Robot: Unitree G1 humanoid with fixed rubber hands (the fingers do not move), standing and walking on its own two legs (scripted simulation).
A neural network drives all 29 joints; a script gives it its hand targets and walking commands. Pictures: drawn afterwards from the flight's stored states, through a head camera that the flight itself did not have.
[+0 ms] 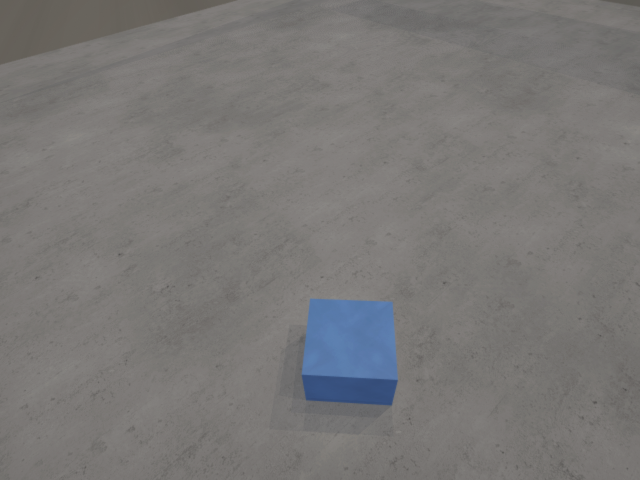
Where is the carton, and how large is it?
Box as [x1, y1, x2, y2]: [302, 299, 397, 404]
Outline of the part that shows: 310,299 302,367 302,379 306,399 391,404 397,381 392,302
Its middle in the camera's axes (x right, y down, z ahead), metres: +0.10 +0.37 +1.23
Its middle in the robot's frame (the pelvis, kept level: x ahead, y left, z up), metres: +0.65 -0.06 -0.66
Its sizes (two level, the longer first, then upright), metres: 0.269 0.260 0.185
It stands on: the floor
